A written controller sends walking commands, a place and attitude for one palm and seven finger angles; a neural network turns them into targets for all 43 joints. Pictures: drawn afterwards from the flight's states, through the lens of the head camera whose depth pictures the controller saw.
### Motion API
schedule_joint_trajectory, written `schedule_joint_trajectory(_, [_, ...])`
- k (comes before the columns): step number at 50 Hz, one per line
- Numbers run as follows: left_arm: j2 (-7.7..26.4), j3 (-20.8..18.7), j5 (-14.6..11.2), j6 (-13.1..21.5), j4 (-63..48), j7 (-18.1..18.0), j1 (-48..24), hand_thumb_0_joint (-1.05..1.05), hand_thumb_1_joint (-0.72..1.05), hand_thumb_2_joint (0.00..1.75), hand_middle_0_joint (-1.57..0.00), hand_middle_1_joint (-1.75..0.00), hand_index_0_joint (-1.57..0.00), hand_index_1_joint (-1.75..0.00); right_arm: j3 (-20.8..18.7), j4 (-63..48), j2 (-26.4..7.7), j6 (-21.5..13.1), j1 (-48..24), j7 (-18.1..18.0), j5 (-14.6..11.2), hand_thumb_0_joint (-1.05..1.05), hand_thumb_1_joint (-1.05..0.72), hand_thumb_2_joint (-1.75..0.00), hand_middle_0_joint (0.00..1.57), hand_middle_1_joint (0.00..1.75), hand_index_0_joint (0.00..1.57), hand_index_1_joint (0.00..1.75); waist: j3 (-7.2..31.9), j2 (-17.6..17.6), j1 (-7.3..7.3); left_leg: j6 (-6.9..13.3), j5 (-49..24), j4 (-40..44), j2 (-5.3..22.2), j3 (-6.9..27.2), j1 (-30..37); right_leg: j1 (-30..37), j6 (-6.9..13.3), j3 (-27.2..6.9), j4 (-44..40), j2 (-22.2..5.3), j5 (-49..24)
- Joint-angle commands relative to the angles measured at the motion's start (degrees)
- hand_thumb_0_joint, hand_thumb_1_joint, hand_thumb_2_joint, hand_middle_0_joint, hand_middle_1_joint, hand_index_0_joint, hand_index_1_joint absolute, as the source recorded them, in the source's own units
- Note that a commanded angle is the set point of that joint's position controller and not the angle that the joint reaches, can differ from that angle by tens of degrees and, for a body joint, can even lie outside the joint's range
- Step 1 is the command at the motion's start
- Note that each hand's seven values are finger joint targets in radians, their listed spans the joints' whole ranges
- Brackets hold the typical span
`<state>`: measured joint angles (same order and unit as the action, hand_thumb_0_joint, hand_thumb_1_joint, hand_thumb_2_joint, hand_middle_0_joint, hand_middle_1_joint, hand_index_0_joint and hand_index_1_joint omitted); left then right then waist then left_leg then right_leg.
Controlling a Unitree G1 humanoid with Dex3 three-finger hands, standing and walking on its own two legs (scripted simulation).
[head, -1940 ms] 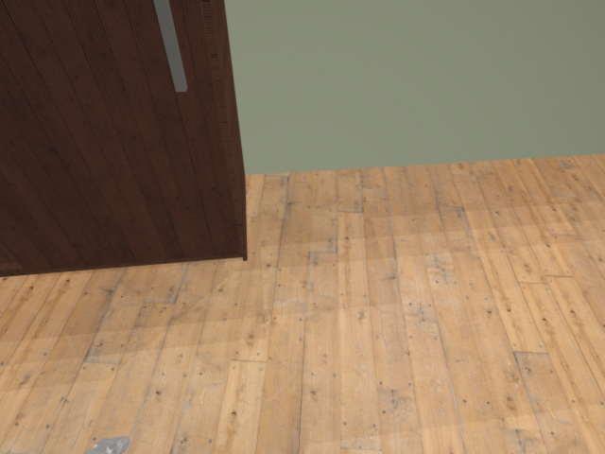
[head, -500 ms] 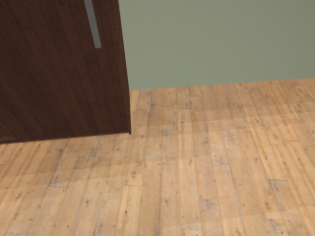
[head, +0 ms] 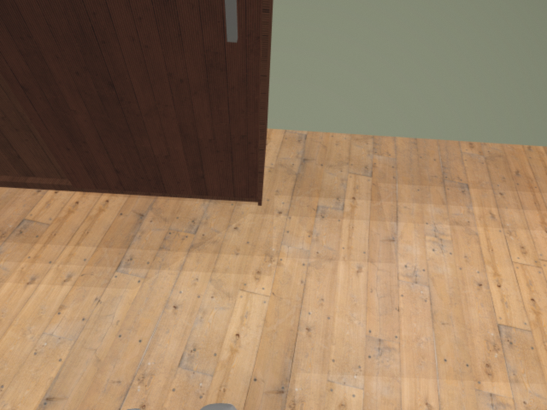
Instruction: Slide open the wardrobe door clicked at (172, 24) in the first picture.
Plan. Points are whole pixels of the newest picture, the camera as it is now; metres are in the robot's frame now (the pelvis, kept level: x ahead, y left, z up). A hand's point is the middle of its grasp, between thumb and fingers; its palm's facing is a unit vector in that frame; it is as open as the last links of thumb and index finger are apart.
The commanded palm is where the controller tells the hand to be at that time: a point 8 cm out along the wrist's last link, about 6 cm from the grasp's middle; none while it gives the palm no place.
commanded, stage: walk to a spot facing it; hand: right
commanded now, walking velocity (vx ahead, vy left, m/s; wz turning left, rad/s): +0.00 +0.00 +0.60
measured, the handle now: out of the picture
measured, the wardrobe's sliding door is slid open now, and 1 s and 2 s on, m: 0.00 0.00 0.00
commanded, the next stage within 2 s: turn to face it in 1.94 s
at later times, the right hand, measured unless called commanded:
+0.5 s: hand out of the picture +0.07 -0.21 -0.15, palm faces -0.15 +0.96 -0.25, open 7.4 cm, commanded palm none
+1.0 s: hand (356, 408) +0.16 -0.13 -0.14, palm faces -0.57 +0.79 -0.22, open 7.4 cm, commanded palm none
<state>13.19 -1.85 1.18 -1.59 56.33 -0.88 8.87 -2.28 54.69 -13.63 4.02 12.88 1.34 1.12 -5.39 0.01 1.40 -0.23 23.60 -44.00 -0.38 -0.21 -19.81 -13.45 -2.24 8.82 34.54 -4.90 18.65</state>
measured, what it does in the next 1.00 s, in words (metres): steps on the spot, turning left: right foot, then left foot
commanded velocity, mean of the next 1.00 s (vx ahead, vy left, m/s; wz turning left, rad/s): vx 0.07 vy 0.00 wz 0.60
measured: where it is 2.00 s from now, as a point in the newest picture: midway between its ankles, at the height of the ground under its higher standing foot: (196, 403)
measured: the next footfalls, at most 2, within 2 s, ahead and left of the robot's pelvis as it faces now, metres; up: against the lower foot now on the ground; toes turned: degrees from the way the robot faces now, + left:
right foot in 0.56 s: +0.03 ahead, -0.14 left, +0.00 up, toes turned +18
left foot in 1.00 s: -0.08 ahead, +0.10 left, +0.00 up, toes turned +41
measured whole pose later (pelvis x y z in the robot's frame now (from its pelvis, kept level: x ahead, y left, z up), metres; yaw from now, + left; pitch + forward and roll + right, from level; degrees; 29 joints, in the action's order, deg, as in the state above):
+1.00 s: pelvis -0.04 -0.02 +0.00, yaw +35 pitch +1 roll +1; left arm 13.5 -3.0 1.9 -0.1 54.6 -0.4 18.4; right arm -4.5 51.3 -13.2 3.8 10.5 3.7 1.6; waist -2.3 -2.0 -2.2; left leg -1.2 23.5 -35.7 2.0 -5.5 -16.2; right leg -11.4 -2.8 14.6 34.6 -10.1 22.2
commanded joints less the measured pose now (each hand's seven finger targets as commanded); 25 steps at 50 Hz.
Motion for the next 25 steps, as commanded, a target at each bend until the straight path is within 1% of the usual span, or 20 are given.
schedule_joint_trajectory(1, [5.2,-2.3,-0.5,0.3,-8.0,-0.4,-3.2,0.0,0.9,0.9,-0.2,-0.3,-0.2,-0.3,-4.0,-3.0,-16.3,-3.4,9.3,-1.7,1.0,0.0,-0.9,-0.9,0.2,0.3,0.2,0.3,5.0,22.7,3.21,5.0,-31.2,26.9,20.0,32.2,12.2,-21.9,-1.6,-1.7,26.7,3.4,15.4])
schedule_joint_trajectory(2, [7.1,-2.5,-0.6,0.1,-8.5,-0.7,-4.4,0.0,0.9,0.9,-0.2,-0.3,-0.2,-0.3,-3.9,-3.3,-15.4,-3.0,9.9,-2.4,0.1,0.0,-0.9,-0.9,0.2,0.3,0.2,0.3,5.8,16.3,3.48,8.8,-32.9,28.0,21.2,32.2,9.9,-19.8,-0.6,-10.1,30.8,2.5,14.9])
schedule_joint_trajectory(3, [7.0,-2.9,-0.6,0.0,-8.0,-0.5,-3.1,0.0,0.9,0.9,-0.2,-0.3,-0.2,-0.3,-3.8,-4.2,-13.9,-3.0,6.9,-2.7,0.1,0.0,-0.9,-0.9,0.2,0.3,0.2,0.3,5.7,12.7,1.45,10.4,-27.9,27.4,19.3,27.8,9.3,-19.6,-0.3,-10.7,31.6,0.9,11.0])
schedule_joint_trajectory(4, [6.8,-2.9,-0.6,0.2,-7.2,-0.4,-3.8,0.0,0.9,0.9,-0.2,-0.3,-0.2,-0.3,-3.8,-5.0,-12.7,-3.1,4.3,-2.5,0.1,0.0,-0.9,-0.9,0.2,0.3,0.2,0.3,5.0,11.3,1.08,10.0,-23.3,26.9,16.5,28.0,7.6,-20.0,-0.5,-10.9,32.9,0.5,8.4])
schedule_joint_trajectory(5, [7.2,-2.9,-0.5,0.3,-6.6,-0.3,-3.3,0.0,0.9,0.9,-0.2,-0.3,-0.2,-0.3,-3.5,-5.6,-11.3,-3.2,2.2,-2.4,0.0,0.0,-0.9,-0.9,0.2,0.3,0.2,0.3,4.7,9.9,0.31,10.0,-22.2,26.4,14.7,25.5,7.2,-19.6,-0.9,-11.1,33.0,0.1,5.0])
schedule_joint_trajectory(6, [6.9,-3.0,-0.3,0.2,-6.1,-0.3,-2.9,0.0,0.9,0.9,-0.2,-0.3,-0.2,-0.3,-3.2,-5.9,-10.1,-3.4,1.9,-2.3,-0.2,0.0,-0.9,-0.9,0.2,0.3,0.2,0.3,5.0,7.7,-0.03,9.6,-23.2,26.1,13.3,23.4,7.3,-18.8,-1.2,-11.0,32.5,0.2,2.8])
schedule_joint_trajectory(8, [5.9,-3.0,-0.3,0.1,-5.2,-0.2,-1.3,0.0,0.9,0.9,-0.2,-0.3,-0.2,-0.3,-3.3,-5.5,-9.6,-3.7,2.7,-2.3,-0.3,0.0,-0.9,-0.9,0.2,0.3,0.2,0.3,7.9,5.4,-0.38,8.3,-25.8,25.0,11.3,21.1,10.6,-18.6,-1.7,-10.5,31.1,0.8,0.2])
schedule_joint_trajectory(9, [5.7,-2.9,-0.2,0.0,-5.3,-0.4,-1.0,0.0,0.9,0.9,-0.2,-0.3,-0.2,-0.3,-3.4,-5.5,-9.6,-3.7,3.4,-2.4,-0.3,0.0,-0.9,-0.9,0.2,0.3,0.2,0.3,9.1,5.3,-0.3,8.3,-25.9,24.7,11.0,21.1,11.9,-18.6,-1.9,-10.4,30.5,1.0,0.0])
schedule_joint_trajectory(11, [5.5,-2.8,-0.2,0.0,-5.8,-0.6,-2.4,0.0,0.9,0.9,-0.2,-0.3,-0.2,-0.3,-3.5,-4.9,-9.5,-3.7,4.9,-2.3,-0.2,0.0,-0.9,-0.9,0.2,0.3,0.2,0.3,9.3,4.3,0.65,8.8,-26.4,24.7,11.0,22.7,13.1,-19.2,-2.2,-10.8,28.9,1.5,0.6])
schedule_joint_trajectory(12, [5.2,-2.8,-0.2,0.0,-6.1,-0.7,-2.6,0.0,0.9,0.9,-0.2,-0.3,-0.2,-0.3,-3.6,-4.9,-9.6,-3.6,5.3,-2.3,-0.1,0.0,-0.9,-0.9,0.2,0.3,0.2,0.3,9.4,4.8,0.6,9.2,-25.8,24.7,10.9,22.9,13.4,-19.4,-2.3,-10.8,28.0,1.6,1.0])
schedule_joint_trajectory(14, [5.2,-2.8,-0.2,0.0,-6.6,-0.8,-3.6,0.0,0.9,0.9,-0.2,-0.3,-0.2,-0.3,-3.7,-4.7,-9.4,-3.4,6.0,-2.2,0.0,0.0,-0.9,-0.9,0.2,0.3,0.2,0.3,8.7,5.8,1.18,8.9,-25.5,25.0,10.2,24.2,13.7,-19.3,-2.4,-10.9,26.1,2.0,1.4])
schedule_joint_trajectory(15, [5.3,-2.7,-0.2,0.0,-6.9,-0.9,-3.5,0.0,0.9,0.9,-0.2,-0.3,-0.2,-0.3,-3.8,-4.8,-9.5,-3.4,6.1,-2.2,0.0,0.0,-0.9,-0.9,0.2,0.3,0.2,0.3,8.9,6.4,1.16,9.2,-25.0,25.2,10.3,25.1,14.1,-19.2,-2.3,-11.1,25.0,2.1,1.9])
schedule_joint_trajectory(16, [5.4,-2.7,-0.2,0.1,-7.2,-0.9,-4.1,0.0,0.9,0.9,-0.2,-0.3,-0.2,-0.3,-3.8,-4.7,-9.4,-3.3,6.1,-2.2,0.1,0.0,-0.9,-0.9,0.2,0.3,0.2,0.3,9.0,6.9,1.48,9.8,-24.9,25.2,10.3,26.1,13.6,-18.4,-2.3,-11.2,23.2,2.3,2.7])
schedule_joint_trajectory(17, [5.4,-2.6,-0.3,0.2,-7.4,-1.0,-4.0,0.0,0.9,0.9,-0.2,-0.3,-0.2,-0.3,-4.0,-4.9,-9.7,-3.2,5.8,-2.3,0.2,0.0,-0.9,-0.9,0.2,0.3,0.2,0.3,9.4,7.1,1.32,10.4,-24.6,25.2,10.4,26.9,13.9,-17.7,-2.2,-11.2,21.3,2.5,3.4])
schedule_joint_trajectory(19, [5.3,-2.5,-0.5,0.5,-7.9,-1.0,-4.4,0.0,0.9,0.9,-0.2,-0.3,-0.2,-0.3,-4.2,-5.1,-10.2,-3.0,5.3,-2.3,0.4,0.0,-0.9,-0.9,0.2,0.3,0.2,0.3,9.5,7.1,1.6,11.1,-24.4,25.0,10.3,28.4,13.2,-15.5,-1.8,-11.0,16.7,2.9,5.0])
schedule_joint_trajectory(21, [5.2,-2.4,-0.9,0.7,-8.3,-1.1,-3.8,0.0,0.9,0.9,-0.2,-0.3,-0.2,-0.3,-4.3,-5.7,-10.8,-2.6,4.1,-2.2,0.6,0.0,-0.9,-0.9,0.2,0.3,0.2,0.3,9.5,7.4,1.4,11.2,-24.4,25.0,9.9,29.8,10.4,-11.5,-1.1,-11.1,11.2,3.7,6.0])
schedule_joint_trajectory(22, [5.1,-2.4,-1.1,0.9,-8.4,-1.2,-3.4,0.0,0.9,0.9,-0.2,-0.3,-0.2,-0.3,-4.4,-5.9,-11.0,-2.5,3.5,-2.1,0.6,0.0,-0.9,-0.9,0.2,0.3,0.2,0.3,9.3,8.0,1.41,10.8,-25.3,24.9,9.2,30.3,9.1,-9.4,-0.6,-10.9,7.8,4.4,6.5])
schedule_joint_trajectory(23, [5.0,-2.4,-1.3,1.0,-8.3,-1.2,-2.1,0.0,0.9,0.9,-0.2,-0.3,-0.2,-0.3,-4.4,-6.2,-11.3,-2.4,2.6,-2.2,0.7,0.0,-0.9,-0.9,0.2,0.3,0.2,0.3,9.8,9.1,0.86,10.3,-26.1,24.5,9.0,30.9,8.6,-7.4,-0.3,-10.9,4.6,4.7,6.3])
schedule_joint_trajectory(24, [5.2,-2.4,-1.4,1.3,-8.0,-1.4,-0.1,0.0,0.9,0.9,-0.2,-0.3,-0.2,-0.3,-4.4,-6.5,-11.5,-2.2,1.6,-2.2,0.6,0.0,-0.9,-0.9,0.2,0.3,0.2,0.3,10.5,8.9,0.02,9.4,-26.8,23.8,8.1,30.7,7.9,-4.6,0.1,-10.5,0.5,5.4,4.7])
schedule_joint_trajectory(25, [5.3,-2.5,-1.5,1.5,-7.4,-1.5,2.1,0.0,0.9,0.9,-0.2,-0.3,-0.2,-0.3,-4.5,-6.8,-11.4,-2.1,0.4,-2.1,0.4,0.0,-0.9,-0.9,0.2,0.3,0.2,0.3,11.2,9.0,-0.99,7.9,-25.9,23.0,7.0,30.3,5.8,-0.1,0.5,-10.0,-4.4,6.0,1.7])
